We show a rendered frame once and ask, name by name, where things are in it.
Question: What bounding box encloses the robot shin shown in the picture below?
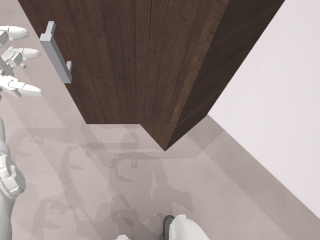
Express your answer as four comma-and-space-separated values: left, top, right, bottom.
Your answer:
117, 235, 129, 239
169, 214, 187, 240

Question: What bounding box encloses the robot right shin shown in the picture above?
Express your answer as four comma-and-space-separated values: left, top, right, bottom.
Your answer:
169, 214, 187, 240

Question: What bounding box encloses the robot left shin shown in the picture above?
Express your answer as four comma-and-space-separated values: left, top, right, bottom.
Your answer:
117, 235, 129, 239

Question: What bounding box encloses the robot left forearm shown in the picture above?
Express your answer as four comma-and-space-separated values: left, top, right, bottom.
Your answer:
0, 94, 11, 157

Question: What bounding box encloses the left robot upper arm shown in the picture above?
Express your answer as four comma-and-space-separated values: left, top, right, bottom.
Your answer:
0, 155, 26, 240

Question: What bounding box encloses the handle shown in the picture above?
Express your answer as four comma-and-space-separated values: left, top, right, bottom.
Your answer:
39, 21, 73, 84

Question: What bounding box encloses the left robot hand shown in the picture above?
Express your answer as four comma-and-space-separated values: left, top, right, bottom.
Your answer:
0, 25, 44, 98

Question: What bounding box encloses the cupboard door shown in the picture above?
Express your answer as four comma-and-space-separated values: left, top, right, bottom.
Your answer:
18, 0, 213, 124

